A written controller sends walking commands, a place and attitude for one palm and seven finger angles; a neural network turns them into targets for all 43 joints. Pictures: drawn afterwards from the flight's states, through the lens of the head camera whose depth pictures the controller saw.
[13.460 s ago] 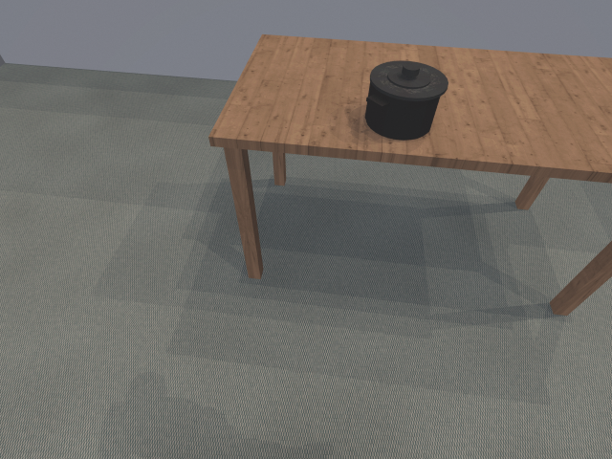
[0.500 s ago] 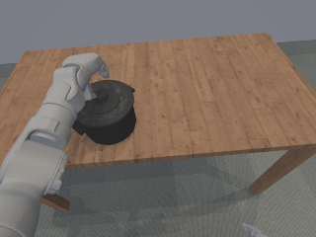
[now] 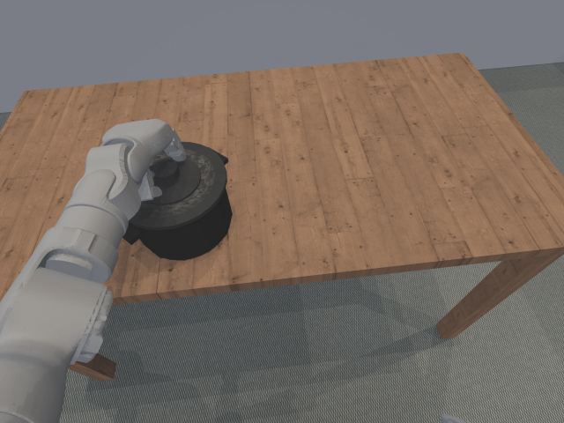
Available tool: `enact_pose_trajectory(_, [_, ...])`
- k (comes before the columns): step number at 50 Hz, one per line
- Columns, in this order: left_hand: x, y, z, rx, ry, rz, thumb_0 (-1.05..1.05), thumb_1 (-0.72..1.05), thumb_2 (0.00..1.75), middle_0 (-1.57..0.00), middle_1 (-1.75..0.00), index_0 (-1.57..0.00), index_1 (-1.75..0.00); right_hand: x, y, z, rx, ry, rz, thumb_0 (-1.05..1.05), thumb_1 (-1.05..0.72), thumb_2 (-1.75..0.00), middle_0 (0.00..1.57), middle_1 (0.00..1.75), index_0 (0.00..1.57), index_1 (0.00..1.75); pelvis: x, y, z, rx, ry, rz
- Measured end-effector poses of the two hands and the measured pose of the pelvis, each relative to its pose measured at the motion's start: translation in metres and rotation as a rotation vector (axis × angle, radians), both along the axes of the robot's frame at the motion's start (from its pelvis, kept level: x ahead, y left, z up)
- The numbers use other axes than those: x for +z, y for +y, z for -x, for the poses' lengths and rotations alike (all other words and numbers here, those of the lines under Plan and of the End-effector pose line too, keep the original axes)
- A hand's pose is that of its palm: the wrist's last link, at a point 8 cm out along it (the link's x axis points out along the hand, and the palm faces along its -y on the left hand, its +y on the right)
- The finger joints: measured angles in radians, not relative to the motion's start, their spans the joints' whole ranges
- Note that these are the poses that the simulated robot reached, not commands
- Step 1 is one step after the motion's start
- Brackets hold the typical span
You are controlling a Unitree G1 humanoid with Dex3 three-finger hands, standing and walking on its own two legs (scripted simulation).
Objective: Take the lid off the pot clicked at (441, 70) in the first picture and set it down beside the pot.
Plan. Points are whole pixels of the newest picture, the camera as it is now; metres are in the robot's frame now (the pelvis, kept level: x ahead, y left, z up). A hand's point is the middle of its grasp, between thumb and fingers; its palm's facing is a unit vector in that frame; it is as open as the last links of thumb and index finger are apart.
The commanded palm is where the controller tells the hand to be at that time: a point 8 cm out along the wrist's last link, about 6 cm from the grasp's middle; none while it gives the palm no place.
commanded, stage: lower the open fingers around the knob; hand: left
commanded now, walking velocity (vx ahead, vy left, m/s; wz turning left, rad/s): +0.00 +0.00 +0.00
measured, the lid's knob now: (166, 171) +0.49 +0.19 +0.06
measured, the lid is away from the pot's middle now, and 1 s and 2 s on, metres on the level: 0.00 0.00 0.01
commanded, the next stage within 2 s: close the fingers and squeeze the knob in 0.44 s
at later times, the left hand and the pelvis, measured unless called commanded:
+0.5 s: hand (156, 169) +0.47 +0.19 +0.09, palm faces -0.37 -0.07 -0.92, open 10.1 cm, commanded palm +0.47 +0.19 +0.14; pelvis +0.00 +0.01 +0.00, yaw +0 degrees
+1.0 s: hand (162, 175) +0.46 +0.18 +0.08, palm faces -0.36 -0.08 -0.93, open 9.1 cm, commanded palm +0.46 +0.18 +0.14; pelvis +0.00 +0.00 +0.00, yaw +0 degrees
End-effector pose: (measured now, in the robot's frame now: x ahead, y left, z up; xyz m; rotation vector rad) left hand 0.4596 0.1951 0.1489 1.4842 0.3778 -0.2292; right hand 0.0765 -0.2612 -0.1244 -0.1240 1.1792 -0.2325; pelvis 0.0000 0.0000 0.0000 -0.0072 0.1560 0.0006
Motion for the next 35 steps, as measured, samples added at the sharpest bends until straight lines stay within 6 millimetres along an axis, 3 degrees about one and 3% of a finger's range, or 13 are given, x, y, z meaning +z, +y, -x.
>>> enact_pose_trajectory(11, [-0.005, 0.001, -0.004, -0.017, -0.009, -0.003, 0.00, -0.27, 1.40, -0.85, -0.09, -0.83, -0.08, 0.000, 0.005, -0.004, 0.004, -0.001, 0.007, 0.01, -0.91, -0.90, 0.20, 0.30, 0.20, 0.30, -0.002, 0.004, 0.001, 0.003, 0.019, 0.002])
enact_pose_trajectory(28, [-0.005, -0.005, -0.013, -0.017, -0.009, -0.001, 0.00, -0.27, 1.40, -0.85, -0.10, -0.83, -0.08, -0.007, 0.010, 0.022, -0.031, 0.065, -0.006, 0.01, -0.91, -0.90, 0.20, 0.30, 0.20, 0.30, -0.003, 0.007, -0.001, -0.006, 0.035, 0.003])
enact_pose_trajectory(35, [-0.008, -0.007, -0.010, -0.020, -0.020, 0.005, 0.00, -0.17, 1.19, -0.66, -0.42, -0.67, -0.42, -0.006, 0.009, 0.021, -0.033, 0.059, -0.009, 0.01, -0.91, -0.90, 0.20, 0.30, 0.20, 0.30, -0.003, 0.007, -0.001, -0.008, 0.028, 0.003])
